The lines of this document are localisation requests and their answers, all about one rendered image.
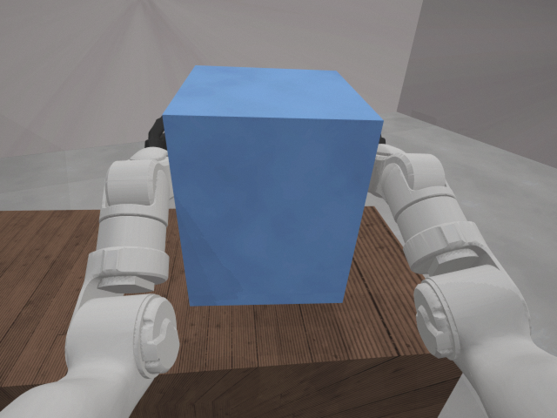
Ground pedestal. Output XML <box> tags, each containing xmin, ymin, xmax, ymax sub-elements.
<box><xmin>0</xmin><ymin>206</ymin><xmax>462</xmax><ymax>418</ymax></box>

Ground robot right upper arm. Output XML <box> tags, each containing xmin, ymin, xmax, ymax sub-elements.
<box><xmin>413</xmin><ymin>265</ymin><xmax>557</xmax><ymax>418</ymax></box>

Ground robot left hand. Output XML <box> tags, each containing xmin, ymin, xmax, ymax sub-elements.
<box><xmin>144</xmin><ymin>117</ymin><xmax>167</xmax><ymax>151</ymax></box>

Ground carton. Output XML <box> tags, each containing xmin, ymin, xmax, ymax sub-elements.
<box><xmin>162</xmin><ymin>65</ymin><xmax>384</xmax><ymax>307</ymax></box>

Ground robot right forearm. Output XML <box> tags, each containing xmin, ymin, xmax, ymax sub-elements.
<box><xmin>368</xmin><ymin>144</ymin><xmax>532</xmax><ymax>335</ymax></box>

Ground robot left upper arm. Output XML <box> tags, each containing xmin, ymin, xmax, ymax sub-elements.
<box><xmin>0</xmin><ymin>293</ymin><xmax>179</xmax><ymax>418</ymax></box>

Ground robot left forearm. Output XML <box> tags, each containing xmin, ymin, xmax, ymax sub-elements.
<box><xmin>65</xmin><ymin>147</ymin><xmax>174</xmax><ymax>367</ymax></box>

